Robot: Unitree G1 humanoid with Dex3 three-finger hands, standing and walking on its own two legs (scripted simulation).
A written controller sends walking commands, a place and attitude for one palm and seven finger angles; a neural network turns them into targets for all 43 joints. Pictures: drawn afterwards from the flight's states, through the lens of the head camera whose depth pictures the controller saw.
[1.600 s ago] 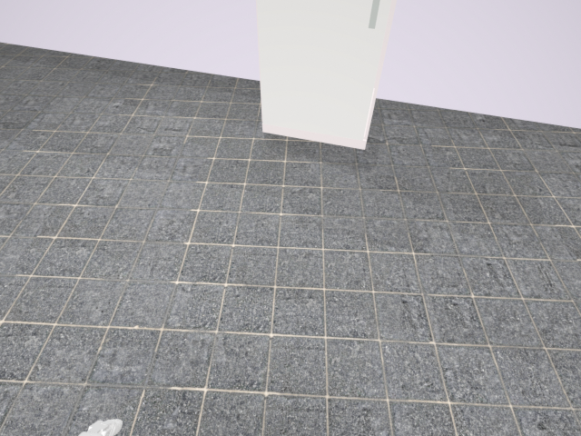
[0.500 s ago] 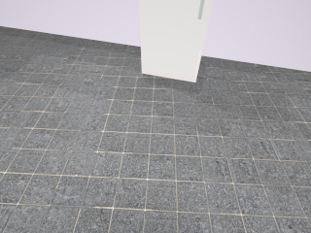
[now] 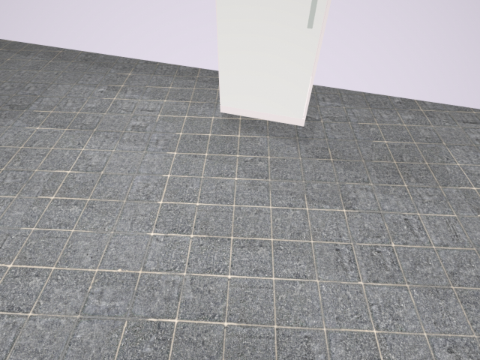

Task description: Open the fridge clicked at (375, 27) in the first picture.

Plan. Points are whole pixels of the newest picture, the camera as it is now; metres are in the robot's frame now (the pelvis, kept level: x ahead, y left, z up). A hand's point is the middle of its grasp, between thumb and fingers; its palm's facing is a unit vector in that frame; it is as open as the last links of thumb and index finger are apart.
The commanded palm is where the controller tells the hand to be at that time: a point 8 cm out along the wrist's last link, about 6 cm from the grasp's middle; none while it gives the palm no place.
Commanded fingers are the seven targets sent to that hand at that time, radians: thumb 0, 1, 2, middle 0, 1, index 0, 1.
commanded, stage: walk to a spot facing it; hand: right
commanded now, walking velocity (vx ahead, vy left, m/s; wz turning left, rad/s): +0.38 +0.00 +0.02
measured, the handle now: out of the picture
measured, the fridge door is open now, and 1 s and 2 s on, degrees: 0 0 0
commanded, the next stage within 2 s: none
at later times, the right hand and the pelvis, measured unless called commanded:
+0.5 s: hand (346, 358) +0.18 -0.20 -0.18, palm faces -0.04 +0.99 -0.15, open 7.3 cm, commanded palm none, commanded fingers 0.00 -0.90 -0.90 0.20 0.30 0.20 0.30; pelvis +0.13 -0.02 -0.01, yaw +2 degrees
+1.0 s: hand (332, 280) +0.35 -0.20 -0.20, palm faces +0.08 +0.98 -0.16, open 7.3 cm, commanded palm none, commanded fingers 0.00 -0.90 -0.90 0.20 0.30 0.20 0.30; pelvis +0.36 -0.02 -0.02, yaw +0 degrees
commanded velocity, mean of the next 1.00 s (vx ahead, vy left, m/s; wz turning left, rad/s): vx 0.38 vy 0.00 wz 0.01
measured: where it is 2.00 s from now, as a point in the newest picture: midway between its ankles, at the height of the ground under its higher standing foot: (249, 237)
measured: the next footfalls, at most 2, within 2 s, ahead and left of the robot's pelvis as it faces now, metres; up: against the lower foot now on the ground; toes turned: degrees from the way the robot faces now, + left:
left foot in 0.62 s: +0.34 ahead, +0.12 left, +0.00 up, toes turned +10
right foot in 1.00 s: +0.49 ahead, -0.12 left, +0.00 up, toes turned -11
